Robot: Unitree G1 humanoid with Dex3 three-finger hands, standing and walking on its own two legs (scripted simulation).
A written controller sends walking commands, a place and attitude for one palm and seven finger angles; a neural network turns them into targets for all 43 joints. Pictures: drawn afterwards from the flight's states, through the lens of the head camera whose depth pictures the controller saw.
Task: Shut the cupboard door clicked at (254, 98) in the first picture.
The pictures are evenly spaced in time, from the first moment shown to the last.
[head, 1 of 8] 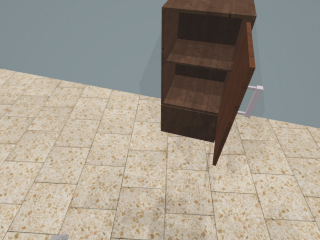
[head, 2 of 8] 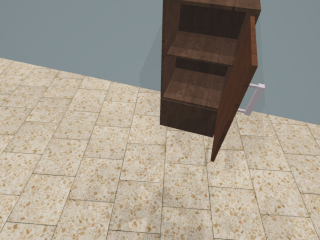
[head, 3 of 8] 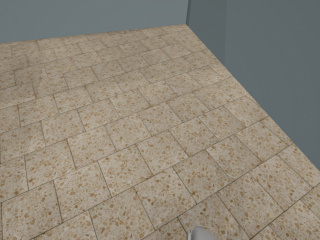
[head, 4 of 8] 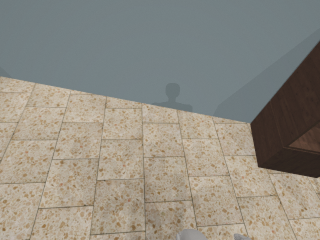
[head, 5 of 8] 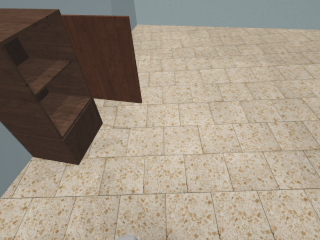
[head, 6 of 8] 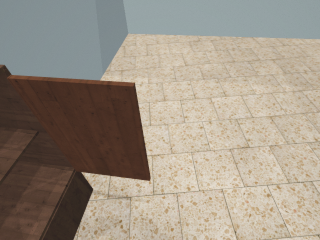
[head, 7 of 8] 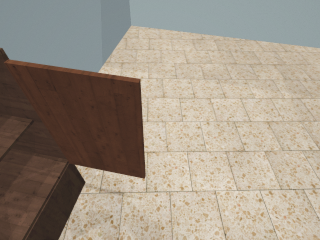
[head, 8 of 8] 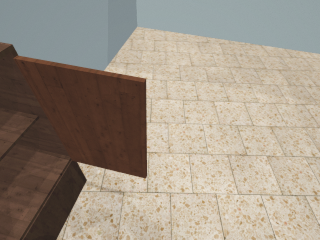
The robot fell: no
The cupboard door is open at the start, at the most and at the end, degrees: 90 90 90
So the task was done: no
